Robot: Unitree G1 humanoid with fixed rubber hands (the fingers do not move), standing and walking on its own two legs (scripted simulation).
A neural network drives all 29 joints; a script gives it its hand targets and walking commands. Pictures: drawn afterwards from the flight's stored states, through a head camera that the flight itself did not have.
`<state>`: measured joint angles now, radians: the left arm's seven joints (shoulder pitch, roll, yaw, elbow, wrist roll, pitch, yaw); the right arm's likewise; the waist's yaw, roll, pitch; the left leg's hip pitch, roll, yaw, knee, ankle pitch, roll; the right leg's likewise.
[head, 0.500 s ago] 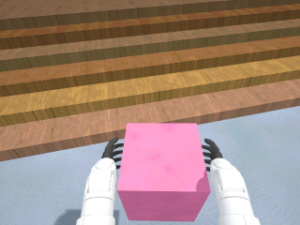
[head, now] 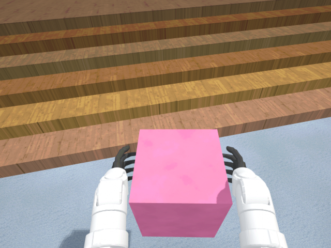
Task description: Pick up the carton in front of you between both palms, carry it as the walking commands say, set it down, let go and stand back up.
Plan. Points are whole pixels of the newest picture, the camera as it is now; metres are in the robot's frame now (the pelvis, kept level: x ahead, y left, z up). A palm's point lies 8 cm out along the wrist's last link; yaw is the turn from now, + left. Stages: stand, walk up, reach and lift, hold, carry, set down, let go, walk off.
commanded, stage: hold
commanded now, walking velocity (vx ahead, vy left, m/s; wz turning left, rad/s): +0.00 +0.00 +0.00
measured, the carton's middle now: (178, 185) +0.31 +0.00 -0.03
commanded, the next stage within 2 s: carry in 0.14 s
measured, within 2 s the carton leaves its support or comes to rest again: neither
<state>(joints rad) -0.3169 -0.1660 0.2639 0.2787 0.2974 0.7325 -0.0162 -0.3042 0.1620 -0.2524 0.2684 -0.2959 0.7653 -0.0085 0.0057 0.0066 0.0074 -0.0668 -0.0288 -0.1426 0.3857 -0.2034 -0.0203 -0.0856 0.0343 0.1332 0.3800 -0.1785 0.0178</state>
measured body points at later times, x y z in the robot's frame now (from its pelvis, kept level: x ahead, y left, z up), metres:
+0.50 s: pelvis +0.08 +0.02 +0.00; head +0.05 +0.03 +0.44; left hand +0.37 +0.18 +0.09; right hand +0.37 -0.12 +0.09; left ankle +0.02 +0.13 -0.74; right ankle +0.08 -0.10 -0.73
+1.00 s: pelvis +0.35 +0.07 +0.00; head +0.34 +0.07 +0.45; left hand +0.60 +0.21 +0.07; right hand +0.58 -0.09 +0.06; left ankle +0.26 +0.13 -0.74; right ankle +0.34 -0.06 -0.69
